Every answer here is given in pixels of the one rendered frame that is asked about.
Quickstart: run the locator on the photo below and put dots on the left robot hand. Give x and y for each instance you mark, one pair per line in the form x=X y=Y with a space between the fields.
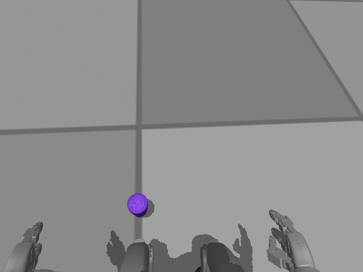
x=24 y=256

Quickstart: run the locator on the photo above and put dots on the cup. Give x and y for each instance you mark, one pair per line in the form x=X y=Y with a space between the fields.
x=137 y=204

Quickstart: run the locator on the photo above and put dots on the right robot hand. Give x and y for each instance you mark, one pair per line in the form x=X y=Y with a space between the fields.
x=295 y=253

